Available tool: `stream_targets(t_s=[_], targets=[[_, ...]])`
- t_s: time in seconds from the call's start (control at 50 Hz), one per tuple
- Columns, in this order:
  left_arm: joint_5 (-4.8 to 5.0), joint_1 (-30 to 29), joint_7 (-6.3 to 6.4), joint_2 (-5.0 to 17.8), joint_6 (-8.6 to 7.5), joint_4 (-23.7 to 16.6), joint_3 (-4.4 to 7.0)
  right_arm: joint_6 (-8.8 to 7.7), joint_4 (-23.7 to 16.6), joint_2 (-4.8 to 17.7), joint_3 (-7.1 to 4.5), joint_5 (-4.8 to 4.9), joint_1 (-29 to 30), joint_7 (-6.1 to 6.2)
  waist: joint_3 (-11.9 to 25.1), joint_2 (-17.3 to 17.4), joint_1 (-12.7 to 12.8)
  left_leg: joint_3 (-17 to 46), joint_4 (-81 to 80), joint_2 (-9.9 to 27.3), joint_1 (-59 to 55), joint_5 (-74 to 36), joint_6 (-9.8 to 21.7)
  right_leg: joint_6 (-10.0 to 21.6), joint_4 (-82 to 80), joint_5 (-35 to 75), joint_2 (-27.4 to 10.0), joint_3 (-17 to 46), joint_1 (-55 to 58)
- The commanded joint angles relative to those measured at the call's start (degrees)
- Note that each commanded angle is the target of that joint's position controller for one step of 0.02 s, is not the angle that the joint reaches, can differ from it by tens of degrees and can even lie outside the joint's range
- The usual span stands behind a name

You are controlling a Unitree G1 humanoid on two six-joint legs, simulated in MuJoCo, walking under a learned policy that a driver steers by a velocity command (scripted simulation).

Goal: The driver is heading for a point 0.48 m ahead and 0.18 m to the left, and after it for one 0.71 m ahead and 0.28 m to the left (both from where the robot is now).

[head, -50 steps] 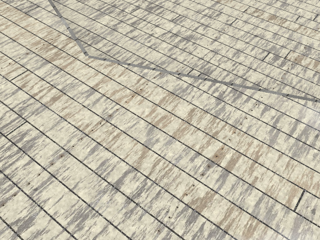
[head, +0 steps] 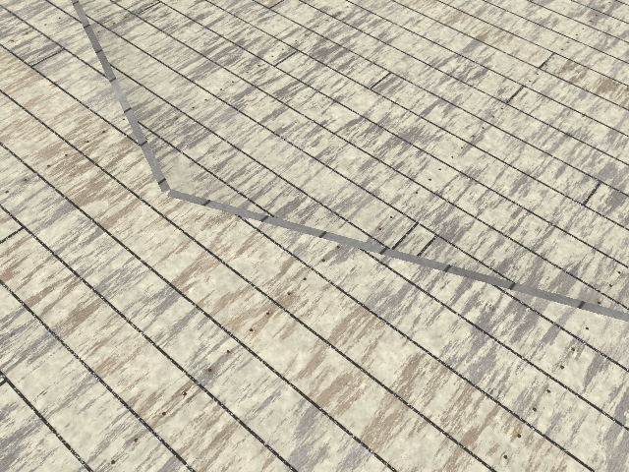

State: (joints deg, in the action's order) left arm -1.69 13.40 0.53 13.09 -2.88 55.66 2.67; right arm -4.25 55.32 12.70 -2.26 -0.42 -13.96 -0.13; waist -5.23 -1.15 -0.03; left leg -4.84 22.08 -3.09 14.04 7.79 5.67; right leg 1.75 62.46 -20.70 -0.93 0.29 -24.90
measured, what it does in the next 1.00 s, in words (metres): walks ahead, turning left: right foot, then left foot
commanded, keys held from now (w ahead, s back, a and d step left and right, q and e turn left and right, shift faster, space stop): q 0.20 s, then w+q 0.14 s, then q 0.32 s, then w+q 0.26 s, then w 0.08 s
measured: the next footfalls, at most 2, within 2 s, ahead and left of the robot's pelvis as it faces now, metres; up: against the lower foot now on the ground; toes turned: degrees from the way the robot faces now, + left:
right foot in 0.36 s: +0.15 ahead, -0.12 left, +0.00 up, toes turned +13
left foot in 0.84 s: +0.14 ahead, +0.10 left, +0.00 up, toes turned +32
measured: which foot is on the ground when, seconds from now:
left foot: down 0.00-0.36, up 0.38-0.82, down 0.84-1.00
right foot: up 0.00-0.34, down 0.36-0.84, up 0.86-1.00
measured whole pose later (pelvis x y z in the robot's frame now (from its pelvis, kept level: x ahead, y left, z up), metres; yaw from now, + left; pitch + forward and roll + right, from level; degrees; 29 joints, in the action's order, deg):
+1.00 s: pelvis +0.17 +0.05 +0.00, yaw +34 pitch +0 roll -1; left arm -2.4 12.4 -1.8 16.5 -1.3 46.4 3.5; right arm -0.6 46.6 15.0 -3.5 -0.5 -15.6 -1.0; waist -1.9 -2.8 0.3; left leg -0.4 22.1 -4.7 8.3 14.3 5.2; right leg -0.5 59.6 -18.6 -4.7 -1.9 -26.2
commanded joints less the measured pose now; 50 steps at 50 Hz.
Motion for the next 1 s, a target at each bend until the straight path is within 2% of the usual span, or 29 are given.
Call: stream_targets(t_s=[0.02, 0.1, 0.2, 0.28, 0.3, 0.34, 0.36, 0.38, 0.4, 0.42, 0.44, 0.48, 0.5, 0.54, 0.58, 0.66, 0.7, 0.76, 0.8, 0.82, 0.84, 0.86, 0.88, 0.9, 0.92, 0.94, 0.96, 0.98, 1.0], targets=[[-0.07, 7.52, 0.15, 1.76, 1.42, -0.76, 0.48, -0.69, -1.91, 8.06, -1.40, -0.11, -1.90, 0.23, 8.12, 4.28, 3.13, 10.98, -4.68, 14.75, -4.55, -49.36, 9.11, -2.01, -3.04, 2.48, -0.42, -0.27, 0.76], [0.46, 0.99, 0.90, 2.71, 2.51, -3.31, 0.45, 0.89, -2.10, 8.25, -1.63, -0.37, -4.08, 0.37, 8.24, 6.20, 1.44, 12.33, -4.20, 13.10, -3.76, -39.95, 8.14, -3.15, -10.53, 6.73, -0.30, -0.52, -0.89], [1.03, -5.24, 1.78, 3.92, 3.15, -5.88, 0.50, 2.78, -2.61, 9.06, -2.60, -0.86, -6.61, 0.65, 6.67, 6.90, -0.98, 18.45, -3.33, 13.79, -4.43, -26.86, 8.59, -3.28, -15.60, 5.60, 0.34, 0.73, -1.68], [0.97, -8.16, 1.27, 4.30, 2.00, -8.00, 0.45, 4.05, -3.36, 9.64, -3.74, -1.12, -6.59, 0.73, 4.79, 7.38, -2.51, 27.07, -5.49, 14.01, -3.59, 4.26, 9.61, -2.65, -22.92, -0.36, 0.62, 1.79, 0.22], [1.15, -6.99, 1.16, 4.32, 1.47, -8.07, 0.48, 4.18, -3.89, 9.94, -4.03, -1.16, -5.47, 0.71, 4.09, 7.31, -1.66, 28.80, -5.10, 13.58, -1.92, 8.44, 9.19, -2.22, -26.64, -1.86, 1.20, 1.86, 3.12], [1.15, 0.54, 1.43, 3.93, -0.16, -6.49, 0.51, 4.19, -5.63, 9.19, -4.16, -0.30, -1.08, 0.76, 3.87, 4.27, 3.40, 27.57, 0.92, 8.84, 6.84, 13.65, 5.47, -0.85, -41.39, 1.85, 1.50, 2.05, 17.50], [0.15, 4.64, 2.24, 8.12, -1.00, -6.03, 1.42, 3.68, -7.33, 4.40, -3.04, 0.27, -0.56, 0.87, 5.58, -4.79, 4.05, 20.67, 12.95, 2.79, 13.00, 17.23, 1.88, 1.11, -48.26, -2.58, -9.55, 12.70, 24.99], [0.04, 4.65, 2.48, 14.97, -0.73, -6.81, 2.81, 3.44, -9.45, 2.14, -2.45, 0.92, -0.82, 0.85, 5.02, -16.27, 2.82, 8.88, 24.62, -6.84, 25.19, 27.02, -0.64, 7.19, -54.33, -0.78, -22.49, 31.72, 28.80], [-0.20, 2.38, 2.52, 12.95, -0.20, -7.11, 2.74, 3.68, -8.72, 7.48, -3.43, -1.33, -2.15, 0.81, 3.62, -9.23, 0.60, 9.55, 32.40, -0.95, 24.57, 25.58, -1.28, 10.62, -51.69, 9.15, -24.22, 30.73, 24.09], [0.30, 0.29, 2.36, 8.11, -0.25, -8.11, 1.56, 3.92, -7.33, 8.75, -4.07, -1.35, -2.16, 0.46, 2.85, -2.51, -0.41, 10.20, 35.46, 0.74, 22.25, 21.83, -2.03, 10.69, -49.75, 17.07, -21.09, 24.04, 22.03], [0.62, -1.81, 2.24, 6.08, -0.30, -8.59, 1.02, 4.33, -6.50, 7.72, -4.13, -1.14, -3.04, 0.27, 2.04, -0.93, -1.75, 9.63, 36.90, 1.86, 20.53, 18.74, -3.38, 9.31, -48.94, 23.88, -17.84, 16.75, 20.33], [0.72, -2.18, 2.46, 5.72, -0.57, -9.35, 0.73, 5.37, -6.28, 6.85, -4.16, -1.57, -3.60, -0.45, 3.92, -4.93, -2.13, 7.34, 40.35, 1.98, 19.40, 14.38, -5.66, 7.68, -47.02, 38.14, -13.85, 7.34, 21.04], [0.77, -0.83, 2.28, 5.93, -0.62, -9.01, 0.80, 5.85, -6.63, 6.50, -4.08, -1.46, -3.17, -0.81, 4.91, -5.36, -1.94, 6.78, 41.15, 1.73, 18.90, 13.01, -6.37, 7.45, -45.78, 44.14, -13.08, 4.37, 21.30], [0.58, 0.99, 2.01, 6.79, -0.38, -8.74, 1.12, 6.62, -8.07, 6.04, -3.80, -0.87, -0.48, -1.50, 5.60, -5.97, -1.11, 5.83, 39.50, 1.88, 19.60, 11.23, -7.30, 7.53, -44.91, 47.05, -12.90, 1.00, 22.42], [0.48, 2.12, 2.01, 7.61, 0.14, -8.69, 1.42, 7.26, -9.60, 5.68, -3.38, -0.82, 2.65, -2.05, 5.30, -6.56, 0.05, 4.93, 35.86, 2.63, 20.33, 10.33, -7.80, 8.14, -44.79, 46.10, -13.50, -0.62, 23.47], [0.40, 2.27, 1.62, 9.36, 0.88, -9.04, 1.99, 7.82, -12.38, 4.86, -2.47, -0.83, 7.03, -2.84, 5.32, -7.06, 1.25, 2.48, 26.16, 3.66, 15.35, 9.66, -6.81, 8.52, -43.39, 43.48, -14.65, -4.08, 22.36], [0.07, 2.91, 0.90, 10.58, 0.91, -9.21, 2.48, 7.90, -13.67, 5.30, -2.32, -0.78, 8.85, -3.14, 6.10, -7.65, 2.29, 0.79, 22.47, 3.70, 12.06, 10.35, -5.39, 8.27, -44.23, 33.82, -15.95, -4.09, 21.53], [-0.23, 3.33, 0.21, 12.28, 0.97, -9.35, 3.33, 7.78, -15.63, 6.52, -2.50, -0.96, 11.51, -3.70, 4.52, -7.79, 3.28, -0.61, 17.54, 3.83, 9.76, 14.80, -3.05, 7.86, -45.70, 16.46, -17.78, -2.44, 21.18], [-0.01, 3.26, 0.05, 13.26, 1.29, -9.26, 3.78, 7.11, -15.79, 6.72, -2.65, -1.35, 9.95, -3.81, 3.82, -6.49, 2.14, -1.72, 11.87, 2.56, 5.87, 16.13, -1.21, 6.95, -43.16, 12.52, -18.30, -2.91, 20.57], [0.43, 2.06, 0.01, 13.15, 1.55, -9.42, 3.74, 6.38, -14.34, 6.52, -2.85, -1.78, 5.14, -3.54, 5.01, -3.98, -0.79, -2.49, 6.08, 0.80, -1.50, 13.28, -0.08, 5.62, -36.91, 13.78, -17.00, -5.70, 17.38], [0.42, 1.93, -0.09, 11.10, 1.66, -9.78, 3.08, 5.40, -11.08, 9.09, -4.05, -2.29, -3.64, -2.78, 9.23, 3.08, -4.32, 2.42, 1.16, 1.50, -13.51, 14.80, 1.91, 3.17, -23.03, 15.05, -13.49, -10.48, 10.76], [0.69, -1.34, -0.82, 5.48, 1.45, -14.75, 1.36, 4.53, -10.82, 17.19, -6.05, -2.02, -10.51, -1.96, 11.80, 20.84, -7.13, 33.01, -7.72, 19.61, -26.76, 25.46, 9.75, -1.52, -1.89, -3.53, -3.53, -15.96, -10.79], [-1.66, -6.13, -0.91, 8.11, 1.43, -16.17, 1.83, 4.38, -10.96, 17.47, -5.74, -0.33, -10.27, -1.71, 8.04, 14.31, -7.52, 45.61, -12.59, 24.05, -23.94, 22.71, 14.02, -2.06, 4.61, -13.93, 0.45, -4.00, -21.79], [-1.09, -6.44, -1.54, 9.15, 1.16, -16.08, 2.15, 4.44, -10.78, 14.80, -4.92, -0.07, -8.57, -1.39, 3.51, 8.59, -5.98, 38.27, -10.62, 22.75, -20.72, 18.42, 13.78, -1.55, 5.51, -10.43, -2.94, -0.22, -22.49], [0.19, -5.37, -2.19, 9.20, 0.47, -15.07, 2.11, 4.18, -11.00, 12.12, -3.99, -0.04, -5.83, -1.10, 1.30, 5.49, -3.54, 32.03, -10.67, 19.51, -16.40, 13.12, 11.73, -1.40, 2.70, -3.92, -4.61, 0.41, -19.70], [0.22, -4.04, -2.44, 9.15, 0.14, -14.08, 2.17, 3.81, -11.43, 10.63, -3.40, 0.03, -3.39, -0.63, 0.54, 4.63, -1.70, 26.75, -11.54, 16.06, -14.38, 7.48, 9.44, -1.50, -0.97, 0.30, -5.28, 0.27, -16.83], [-0.61, -2.10, -2.46, 8.98, 0.44, -12.88, 2.06, 3.15, -11.61, 9.43, -2.90, 0.09, -1.77, -0.21, 1.15, 6.05, -0.41, 23.00, -11.93, 13.61, -13.78, 0.44, 8.04, -2.03, -2.75, 3.47, -5.48, -0.22, -14.21], [-1.15, -0.59, -2.59, 8.80, 0.96, -11.88, 1.99, 2.40, -11.57, 9.06, -2.59, 0.00, -1.77, -0.22, 3.02, 6.03, 0.03, 20.65, -11.66, 12.58, -14.05, -6.63, 7.63, -2.51, -2.64, 5.48, -4.88, -0.92, -12.20], [-1.21, -0.08, -2.66, 8.35, 1.39, -11.54, 1.91, 1.70, -10.98, 9.25, -2.53, 0.16, -2.92, -0.36, 4.07, 5.32, 0.29, 19.20, -11.37, 12.26, -14.26, -12.23, 7.59, -2.90, -2.90, 6.58, -4.48, -1.39, -11.43]])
